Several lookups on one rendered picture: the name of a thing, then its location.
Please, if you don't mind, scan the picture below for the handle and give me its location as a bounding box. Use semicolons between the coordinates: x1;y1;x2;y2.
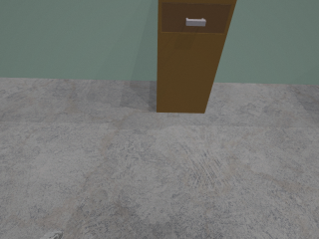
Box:
185;18;206;27

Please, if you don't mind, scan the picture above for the cabinet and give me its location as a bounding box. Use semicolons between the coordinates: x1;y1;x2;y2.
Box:
157;0;237;114

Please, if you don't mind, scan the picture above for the drawer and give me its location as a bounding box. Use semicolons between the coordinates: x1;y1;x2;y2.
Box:
161;2;231;34

